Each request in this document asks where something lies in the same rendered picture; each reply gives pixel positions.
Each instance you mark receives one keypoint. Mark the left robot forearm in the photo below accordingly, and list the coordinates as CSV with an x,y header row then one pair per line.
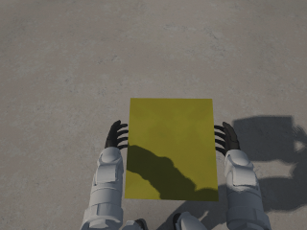
x,y
105,204

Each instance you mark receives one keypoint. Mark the left robot hand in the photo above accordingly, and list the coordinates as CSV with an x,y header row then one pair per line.
x,y
112,141

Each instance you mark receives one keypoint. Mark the right robot hand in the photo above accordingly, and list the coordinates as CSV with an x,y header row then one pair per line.
x,y
230,138

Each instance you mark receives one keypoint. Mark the right robot thigh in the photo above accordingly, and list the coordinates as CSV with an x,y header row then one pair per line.
x,y
189,223

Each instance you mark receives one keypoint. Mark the robot left foot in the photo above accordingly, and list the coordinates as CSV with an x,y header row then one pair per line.
x,y
140,223

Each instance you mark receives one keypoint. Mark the carton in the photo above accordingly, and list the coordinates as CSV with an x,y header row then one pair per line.
x,y
171,151

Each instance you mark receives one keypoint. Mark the right robot forearm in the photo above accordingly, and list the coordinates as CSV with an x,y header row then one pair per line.
x,y
244,200

